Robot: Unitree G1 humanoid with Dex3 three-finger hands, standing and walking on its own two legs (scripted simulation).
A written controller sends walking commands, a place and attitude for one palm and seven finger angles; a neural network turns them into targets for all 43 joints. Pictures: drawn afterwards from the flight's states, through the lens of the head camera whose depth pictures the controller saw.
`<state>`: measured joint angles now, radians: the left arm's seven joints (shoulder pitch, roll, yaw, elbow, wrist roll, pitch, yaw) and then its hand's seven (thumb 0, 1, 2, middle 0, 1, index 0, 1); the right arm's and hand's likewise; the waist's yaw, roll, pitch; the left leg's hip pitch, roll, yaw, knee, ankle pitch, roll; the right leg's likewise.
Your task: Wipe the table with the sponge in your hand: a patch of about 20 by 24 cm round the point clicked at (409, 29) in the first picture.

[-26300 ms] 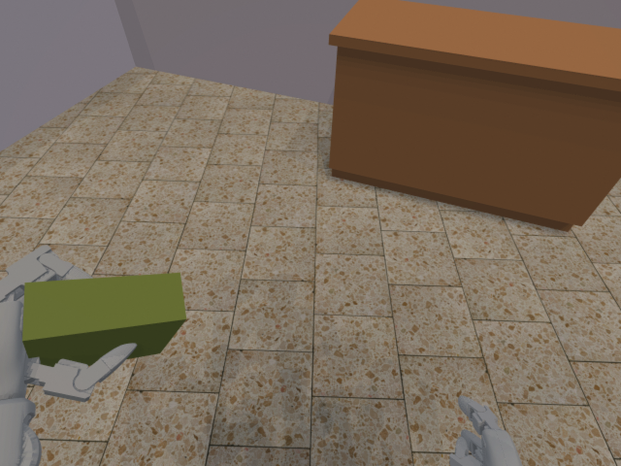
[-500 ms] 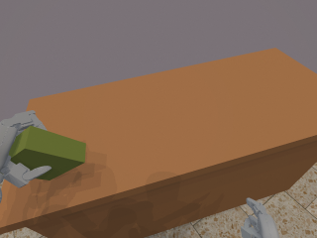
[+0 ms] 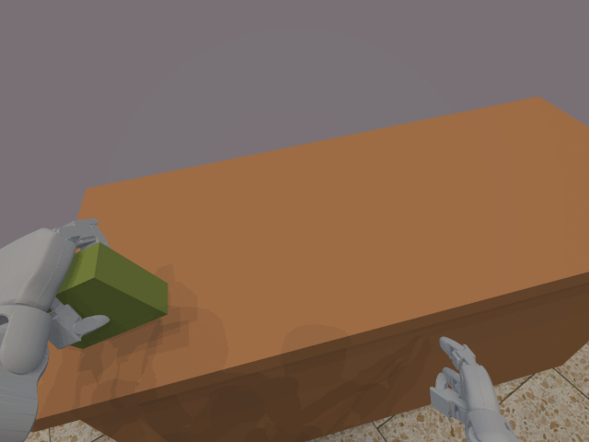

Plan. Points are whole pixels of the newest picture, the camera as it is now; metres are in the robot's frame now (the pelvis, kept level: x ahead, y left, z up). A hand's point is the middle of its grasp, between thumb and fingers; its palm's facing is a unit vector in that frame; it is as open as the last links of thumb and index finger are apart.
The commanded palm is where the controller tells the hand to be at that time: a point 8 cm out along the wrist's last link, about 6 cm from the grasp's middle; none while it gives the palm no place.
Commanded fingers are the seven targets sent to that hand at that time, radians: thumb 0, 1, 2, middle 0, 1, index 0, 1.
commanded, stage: turn the palm down, sponge in hand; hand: left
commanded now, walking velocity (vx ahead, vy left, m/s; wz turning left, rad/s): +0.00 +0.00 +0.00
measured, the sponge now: (102, 306) +0.23 +0.28 +0.10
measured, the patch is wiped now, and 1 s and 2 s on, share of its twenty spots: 0.00 0.00 0.00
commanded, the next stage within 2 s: move the sponge above the wiping area in 0.90 s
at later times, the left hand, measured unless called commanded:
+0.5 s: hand (70, 285) +0.23 +0.30 +0.15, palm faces +0.09 -0.08 -0.99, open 9.1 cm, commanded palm +0.18 +0.30 +0.22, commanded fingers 0.00 0.10 1.30 -1.20 -1.60 -1.20 -1.60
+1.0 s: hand (79, 294) +0.22 +0.28 +0.15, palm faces +0.07 -0.06 -1.00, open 9.1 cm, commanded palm +0.18 +0.28 +0.22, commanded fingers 0.00 0.10 1.30 -1.20 -1.60 -1.20 -1.60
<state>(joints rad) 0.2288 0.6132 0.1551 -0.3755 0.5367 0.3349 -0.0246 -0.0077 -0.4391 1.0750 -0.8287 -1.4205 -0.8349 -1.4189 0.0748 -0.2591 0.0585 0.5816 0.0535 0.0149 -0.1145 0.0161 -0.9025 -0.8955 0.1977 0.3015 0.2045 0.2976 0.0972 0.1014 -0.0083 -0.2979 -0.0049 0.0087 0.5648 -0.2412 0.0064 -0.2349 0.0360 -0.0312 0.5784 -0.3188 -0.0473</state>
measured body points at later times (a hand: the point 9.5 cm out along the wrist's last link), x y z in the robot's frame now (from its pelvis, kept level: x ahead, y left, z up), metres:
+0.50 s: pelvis -0.01 +0.02 +0.01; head -0.02 -0.03 +0.46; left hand +0.22 +0.30 +0.20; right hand +0.24 -0.19 -0.07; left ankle +0.04 +0.12 -0.73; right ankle +0.00 -0.09 -0.73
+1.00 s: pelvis -0.01 +0.00 +0.01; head -0.03 -0.05 +0.46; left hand +0.21 +0.28 +0.20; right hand +0.24 -0.19 -0.07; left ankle +0.04 +0.12 -0.73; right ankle +0.00 -0.09 -0.73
